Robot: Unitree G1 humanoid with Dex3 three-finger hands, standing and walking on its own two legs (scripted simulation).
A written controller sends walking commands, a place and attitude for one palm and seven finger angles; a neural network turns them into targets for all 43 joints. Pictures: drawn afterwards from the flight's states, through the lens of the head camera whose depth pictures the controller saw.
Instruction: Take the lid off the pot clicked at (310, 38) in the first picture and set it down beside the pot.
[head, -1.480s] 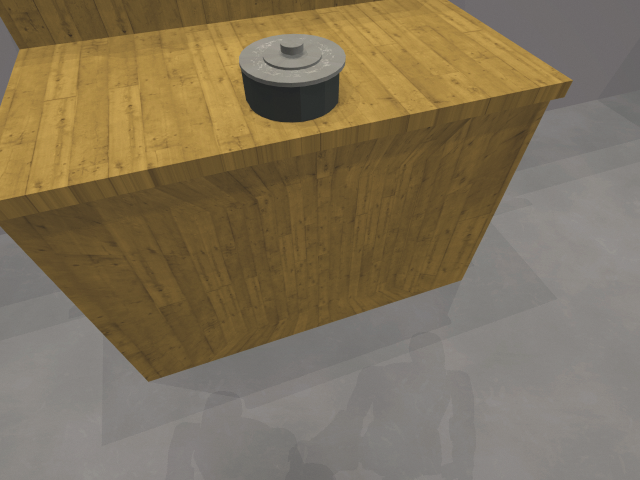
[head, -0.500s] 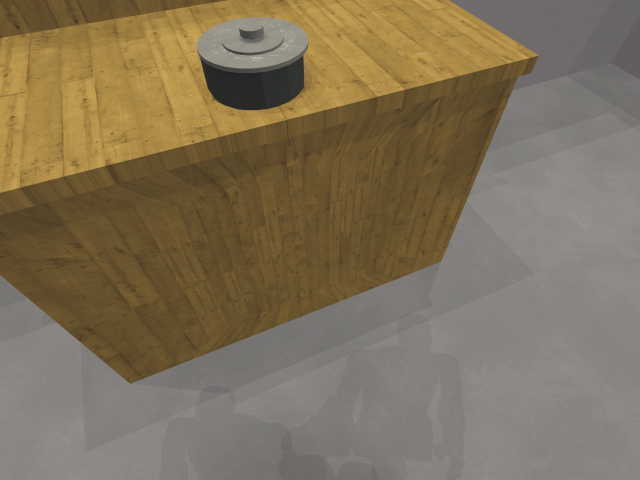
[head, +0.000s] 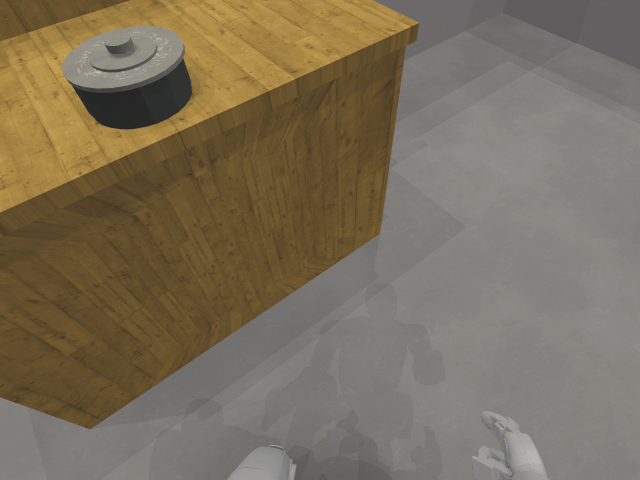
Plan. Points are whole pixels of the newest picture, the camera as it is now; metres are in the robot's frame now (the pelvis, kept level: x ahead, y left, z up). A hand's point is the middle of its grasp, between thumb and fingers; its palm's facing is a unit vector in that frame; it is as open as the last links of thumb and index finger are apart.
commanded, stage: walk to a spot facing it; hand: left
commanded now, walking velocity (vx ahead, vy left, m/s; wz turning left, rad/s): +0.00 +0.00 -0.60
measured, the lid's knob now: (119, 43) +0.71 +0.43 +0.15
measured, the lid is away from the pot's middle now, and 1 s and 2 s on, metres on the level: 0.00 0.00 0.00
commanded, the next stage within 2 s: turn to face it in 1.34 s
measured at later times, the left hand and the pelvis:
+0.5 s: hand (199, 447) +0.16 +0.21 -0.16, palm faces -0.30 -0.92 -0.24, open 7.4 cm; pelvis +0.00 +0.03 +0.00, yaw -19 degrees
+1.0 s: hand (269, 414) +0.22 +0.12 -0.18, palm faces -0.54 -0.82 -0.20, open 7.4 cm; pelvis +0.07 -0.02 -0.02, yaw -38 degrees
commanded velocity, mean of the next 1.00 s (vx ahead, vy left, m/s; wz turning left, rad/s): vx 0.14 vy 0.00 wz -0.60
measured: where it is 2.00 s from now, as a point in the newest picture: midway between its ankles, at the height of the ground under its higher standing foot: outside the picture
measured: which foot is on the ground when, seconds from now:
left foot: up 0.00-0.18, down 0.20-0.58, up 0.60-0.94, down 0.96-1.00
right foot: down 0.00-0.20, up 0.22-0.58, down 0.60-0.96, up 0.98-1.00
